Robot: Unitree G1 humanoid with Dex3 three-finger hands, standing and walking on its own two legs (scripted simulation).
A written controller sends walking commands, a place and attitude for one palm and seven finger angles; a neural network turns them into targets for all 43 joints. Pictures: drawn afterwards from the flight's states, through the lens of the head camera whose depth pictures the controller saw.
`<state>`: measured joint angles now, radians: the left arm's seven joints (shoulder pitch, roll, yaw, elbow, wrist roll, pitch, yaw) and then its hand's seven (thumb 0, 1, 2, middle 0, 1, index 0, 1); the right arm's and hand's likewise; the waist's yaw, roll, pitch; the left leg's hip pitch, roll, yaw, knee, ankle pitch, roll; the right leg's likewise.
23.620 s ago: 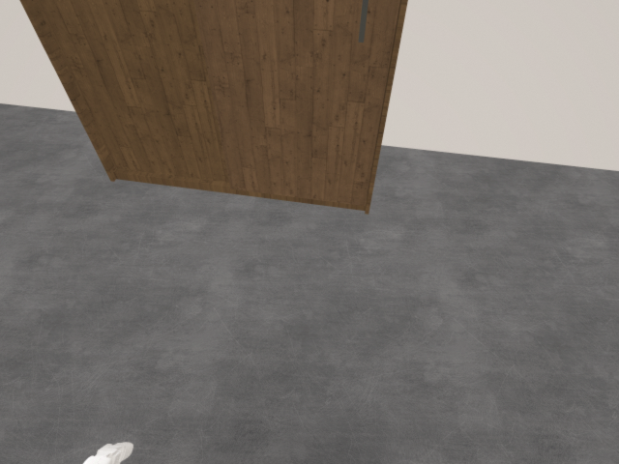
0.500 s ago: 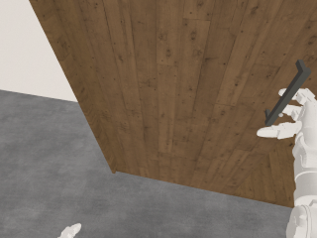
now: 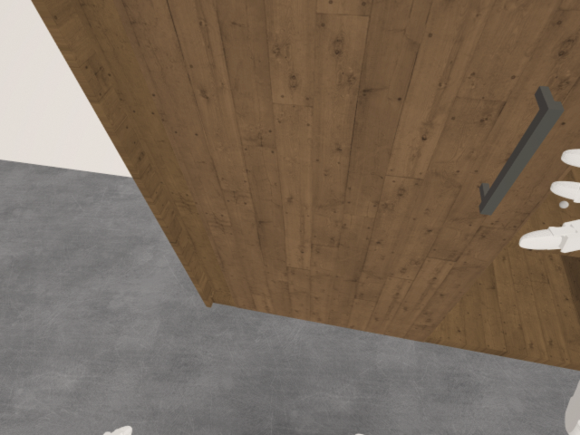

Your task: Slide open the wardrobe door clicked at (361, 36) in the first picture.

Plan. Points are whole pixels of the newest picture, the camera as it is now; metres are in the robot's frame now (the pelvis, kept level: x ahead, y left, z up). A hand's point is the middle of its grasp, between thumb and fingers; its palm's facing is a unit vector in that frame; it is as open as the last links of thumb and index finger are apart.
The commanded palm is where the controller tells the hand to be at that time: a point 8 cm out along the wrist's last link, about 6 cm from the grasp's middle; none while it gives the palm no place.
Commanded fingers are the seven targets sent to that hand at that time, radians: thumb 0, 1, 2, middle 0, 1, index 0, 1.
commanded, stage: slip the hand off the handle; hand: right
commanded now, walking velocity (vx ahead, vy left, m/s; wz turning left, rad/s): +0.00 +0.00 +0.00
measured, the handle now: (511, 157) +0.48 -0.25 +0.13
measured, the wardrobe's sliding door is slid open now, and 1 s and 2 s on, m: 0.51 0.51 0.51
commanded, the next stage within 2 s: draw the hand back to the body in 0.60 s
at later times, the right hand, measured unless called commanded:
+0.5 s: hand out of the picture +0.32 -0.30 +0.10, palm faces +0.32 +0.93 -0.19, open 14.7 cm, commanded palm +0.27 -0.33 +0.11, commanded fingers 0.00 0.55 -0.20 0.25 1.15 0.25 1.15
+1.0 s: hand out of the picture +0.27 -0.27 +0.14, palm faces +0.14 +0.99 -0.03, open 14.7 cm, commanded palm +0.23 -0.31 +0.13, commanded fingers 0.00 0.55 -0.20 0.25 1.15 0.25 1.15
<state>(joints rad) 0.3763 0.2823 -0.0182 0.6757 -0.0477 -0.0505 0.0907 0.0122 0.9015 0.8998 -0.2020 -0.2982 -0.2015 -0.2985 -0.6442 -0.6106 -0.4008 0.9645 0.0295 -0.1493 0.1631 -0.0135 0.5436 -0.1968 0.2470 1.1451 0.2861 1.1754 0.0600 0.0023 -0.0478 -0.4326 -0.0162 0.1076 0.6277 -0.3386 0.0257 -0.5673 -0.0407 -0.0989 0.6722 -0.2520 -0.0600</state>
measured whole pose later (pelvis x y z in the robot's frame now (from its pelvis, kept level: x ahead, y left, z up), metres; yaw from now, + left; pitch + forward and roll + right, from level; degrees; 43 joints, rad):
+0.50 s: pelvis +0.00 -0.01 +0.01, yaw -1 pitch +3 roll +2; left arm 0.24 0.25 -0.04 0.63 -0.05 -0.13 0.10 0.01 0.90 0.90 -0.20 -0.30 -0.20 -0.30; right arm -0.18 -0.41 -0.32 0.35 0.12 0.02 0.09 -0.01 0.54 -0.20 0.25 1.15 0.25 1.15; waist -0.03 -0.02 -0.07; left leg -0.30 0.01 0.11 0.59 -0.34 0.01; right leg -0.44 -0.01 -0.10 0.63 -0.24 -0.07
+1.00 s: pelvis -0.01 +0.02 +0.01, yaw +0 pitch +0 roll +1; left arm 0.29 0.27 -0.05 0.64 -0.08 -0.22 0.12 0.02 0.90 0.90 -0.20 -0.30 -0.20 -0.30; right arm -0.06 -0.44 -0.42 0.31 0.34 -0.03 0.36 -0.01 0.55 -0.20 0.25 1.15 0.25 1.15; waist -0.02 -0.04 -0.05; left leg -0.26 -0.02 0.11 0.57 -0.31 0.04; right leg -0.38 -0.04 -0.09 0.59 -0.21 -0.04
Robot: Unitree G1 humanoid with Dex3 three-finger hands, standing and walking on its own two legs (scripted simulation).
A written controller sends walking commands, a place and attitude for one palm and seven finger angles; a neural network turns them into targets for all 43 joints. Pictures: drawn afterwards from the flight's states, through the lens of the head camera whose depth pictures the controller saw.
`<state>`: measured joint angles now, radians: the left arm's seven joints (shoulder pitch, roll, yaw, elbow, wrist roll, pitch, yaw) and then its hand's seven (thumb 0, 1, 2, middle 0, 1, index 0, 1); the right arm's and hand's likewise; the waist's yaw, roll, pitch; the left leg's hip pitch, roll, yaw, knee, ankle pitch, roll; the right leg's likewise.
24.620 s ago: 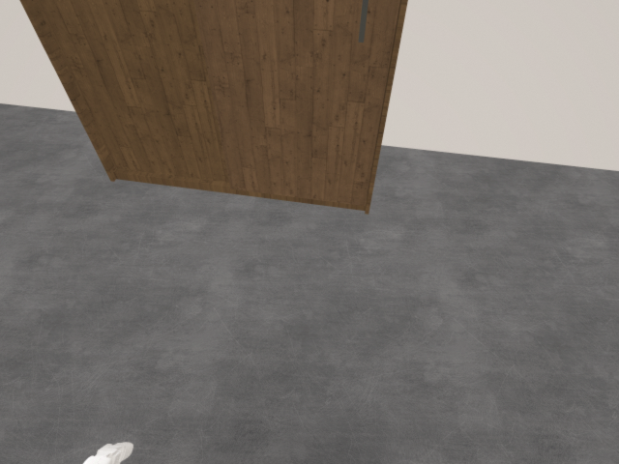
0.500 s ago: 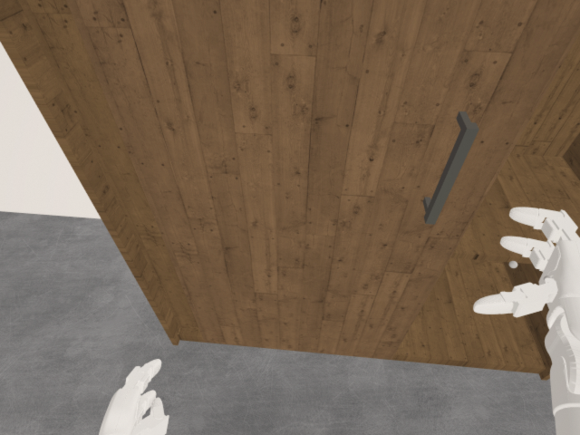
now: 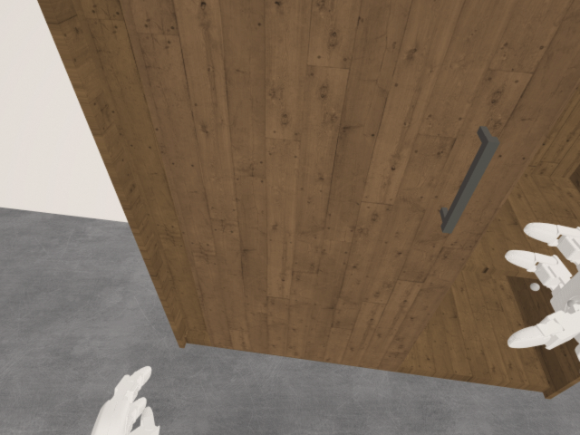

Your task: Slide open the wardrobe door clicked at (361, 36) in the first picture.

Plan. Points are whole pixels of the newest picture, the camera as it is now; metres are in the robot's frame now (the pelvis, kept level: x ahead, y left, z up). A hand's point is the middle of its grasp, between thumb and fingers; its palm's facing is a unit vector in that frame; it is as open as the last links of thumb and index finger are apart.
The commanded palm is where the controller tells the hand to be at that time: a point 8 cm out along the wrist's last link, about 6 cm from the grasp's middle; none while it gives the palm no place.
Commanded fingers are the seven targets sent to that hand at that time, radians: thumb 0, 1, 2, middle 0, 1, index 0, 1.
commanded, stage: draw the hand back to the body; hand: right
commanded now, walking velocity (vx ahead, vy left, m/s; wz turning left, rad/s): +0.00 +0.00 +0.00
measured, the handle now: (464, 183) +0.50 -0.27 +0.12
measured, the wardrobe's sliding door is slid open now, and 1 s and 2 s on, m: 0.51 0.51 0.51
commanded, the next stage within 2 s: step back with the hand held close in 1.30 s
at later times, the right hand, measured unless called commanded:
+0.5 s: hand (566, 314) +0.24 -0.29 +0.14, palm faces +0.47 +0.83 -0.30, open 12.9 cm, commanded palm +0.19 -0.32 +0.16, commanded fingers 0.00 -0.17 -0.55 0.22 0.73 0.22 0.73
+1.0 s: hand (570, 304) +0.23 -0.27 +0.17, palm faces +0.44 +0.81 -0.39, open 8.1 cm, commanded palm +0.18 -0.31 +0.19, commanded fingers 0.00 -0.90 -0.90 0.20 0.30 0.20 0.30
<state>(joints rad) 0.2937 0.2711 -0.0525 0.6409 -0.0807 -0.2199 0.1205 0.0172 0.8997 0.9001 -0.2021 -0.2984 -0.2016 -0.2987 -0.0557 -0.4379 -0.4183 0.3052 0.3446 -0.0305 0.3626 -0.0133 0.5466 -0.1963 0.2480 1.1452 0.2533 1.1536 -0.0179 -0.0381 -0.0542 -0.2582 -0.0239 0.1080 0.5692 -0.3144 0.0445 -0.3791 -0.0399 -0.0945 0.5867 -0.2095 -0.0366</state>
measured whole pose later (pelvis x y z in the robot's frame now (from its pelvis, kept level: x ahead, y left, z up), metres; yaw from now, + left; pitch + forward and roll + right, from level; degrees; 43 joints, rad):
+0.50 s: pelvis +0.02 -0.01 +0.01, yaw +0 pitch -3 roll +1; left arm 0.20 0.25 -0.04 0.67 -0.02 -0.18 0.10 0.02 0.90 0.90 -0.20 -0.30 -0.20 -0.30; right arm 0.27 -0.34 -0.32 -0.13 0.10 -0.08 -0.10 -0.01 0.16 -0.38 0.24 0.92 0.24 0.93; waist -0.08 -0.04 0.01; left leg -0.10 -0.01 0.09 0.42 -0.27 0.03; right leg -0.22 -0.01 -0.11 0.45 -0.18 -0.04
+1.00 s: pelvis +0.04 -0.01 +0.02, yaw +1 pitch -4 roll +0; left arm 0.21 0.23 -0.02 0.63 0.00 -0.09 0.06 0.02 0.90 0.90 -0.20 -0.30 -0.20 -0.30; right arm 0.47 -0.35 -0.33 -0.41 0.08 -0.06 -0.10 0.01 -0.72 -0.81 0.21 0.40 0.22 0.41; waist -0.08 -0.05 -0.01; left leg -0.01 -0.01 0.08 0.36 -0.28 0.02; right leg -0.13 0.00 -0.12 0.40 -0.20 -0.04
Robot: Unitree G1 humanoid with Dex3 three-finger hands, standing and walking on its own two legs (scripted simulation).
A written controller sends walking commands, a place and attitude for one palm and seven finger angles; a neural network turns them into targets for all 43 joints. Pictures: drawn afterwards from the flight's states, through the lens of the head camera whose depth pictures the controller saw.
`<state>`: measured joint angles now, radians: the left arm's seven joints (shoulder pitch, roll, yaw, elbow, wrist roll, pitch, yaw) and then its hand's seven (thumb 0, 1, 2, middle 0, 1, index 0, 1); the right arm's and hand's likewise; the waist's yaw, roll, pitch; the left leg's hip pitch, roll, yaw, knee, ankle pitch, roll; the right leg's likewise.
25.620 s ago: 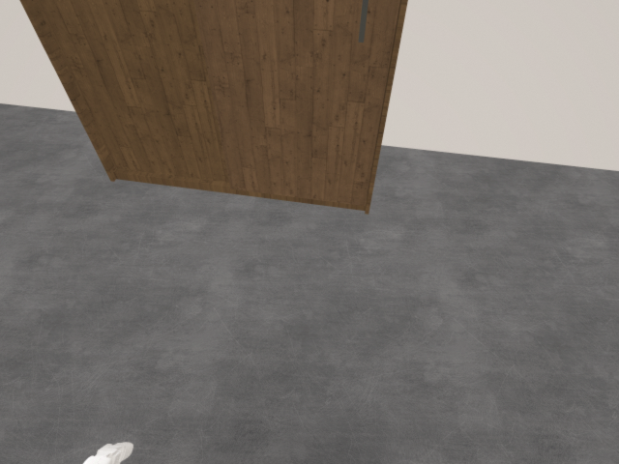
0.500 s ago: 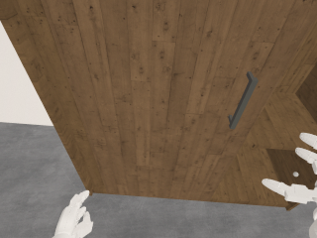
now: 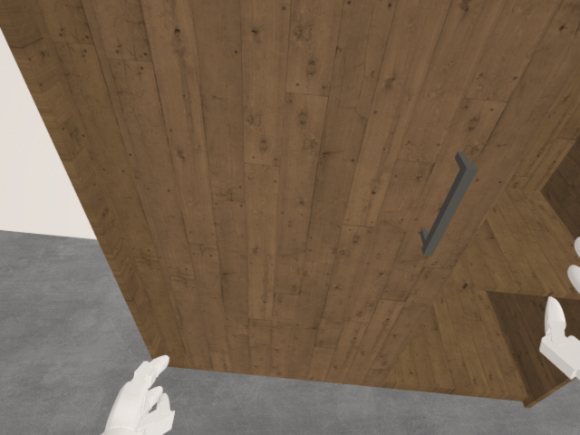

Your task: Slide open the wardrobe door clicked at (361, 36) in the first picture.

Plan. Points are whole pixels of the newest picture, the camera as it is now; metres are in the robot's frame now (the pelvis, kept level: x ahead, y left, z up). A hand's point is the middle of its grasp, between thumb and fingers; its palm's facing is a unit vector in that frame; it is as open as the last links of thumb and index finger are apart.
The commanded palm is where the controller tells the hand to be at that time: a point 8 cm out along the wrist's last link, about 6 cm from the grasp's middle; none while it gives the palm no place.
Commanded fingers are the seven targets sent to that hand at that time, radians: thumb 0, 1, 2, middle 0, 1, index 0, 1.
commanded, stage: draw the hand back to the body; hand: right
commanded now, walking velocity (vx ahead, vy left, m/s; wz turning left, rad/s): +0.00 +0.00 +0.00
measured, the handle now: (443, 206) +0.45 -0.26 +0.10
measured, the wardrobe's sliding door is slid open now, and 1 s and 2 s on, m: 0.51 0.51 0.51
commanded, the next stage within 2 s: step back with the hand held close in 0.30 s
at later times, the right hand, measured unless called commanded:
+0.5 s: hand (549, 347) +0.17 -0.25 +0.16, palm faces +0.46 +0.80 -0.40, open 7.4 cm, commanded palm +0.12 -0.28 +0.17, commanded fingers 0.00 -0.90 -0.90 0.20 0.30 0.20 0.30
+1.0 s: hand out of the picture +0.13 -0.30 +0.16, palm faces +0.41 +0.78 -0.48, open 7.4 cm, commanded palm +0.07 -0.34 +0.17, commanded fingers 0.00 -0.90 -0.90 0.20 0.30 0.20 0.30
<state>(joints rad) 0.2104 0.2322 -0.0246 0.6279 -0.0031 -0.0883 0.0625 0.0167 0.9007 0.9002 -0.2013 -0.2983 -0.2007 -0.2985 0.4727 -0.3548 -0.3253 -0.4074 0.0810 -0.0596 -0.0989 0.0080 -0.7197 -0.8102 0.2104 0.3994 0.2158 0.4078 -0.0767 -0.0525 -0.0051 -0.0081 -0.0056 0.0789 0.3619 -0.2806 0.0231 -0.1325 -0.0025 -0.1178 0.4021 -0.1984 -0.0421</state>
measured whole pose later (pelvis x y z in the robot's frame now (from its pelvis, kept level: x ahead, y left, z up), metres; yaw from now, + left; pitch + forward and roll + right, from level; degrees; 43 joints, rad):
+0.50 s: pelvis -0.01 +0.02 +0.00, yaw +0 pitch -4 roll +1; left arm 0.20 0.24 -0.02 0.63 -0.01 -0.07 0.08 0.02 0.90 0.90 -0.20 -0.30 -0.20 -0.30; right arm 0.45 -0.36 -0.35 -0.37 0.08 -0.11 -0.10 0.01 -0.89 -0.89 0.21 0.30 0.21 0.31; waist -0.07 -0.07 0.00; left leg -0.02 -0.05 0.10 0.33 -0.25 0.05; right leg -0.17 -0.04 -0.09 0.43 -0.18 -0.02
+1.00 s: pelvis -0.07 -0.04 -0.01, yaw -1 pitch -1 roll +2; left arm 0.23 0.23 -0.01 0.53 -0.02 -0.03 0.09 0.02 0.90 0.90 -0.20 -0.30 -0.20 -0.30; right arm 0.52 -0.45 -0.43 -0.50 0.04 -0.19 -0.12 0.01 -0.89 -0.89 0.21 0.30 0.21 0.31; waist 0.00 -0.01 0.03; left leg -0.25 -0.02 0.02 0.51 -0.25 -0.01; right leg -0.37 0.01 -0.11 0.51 -0.14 -0.11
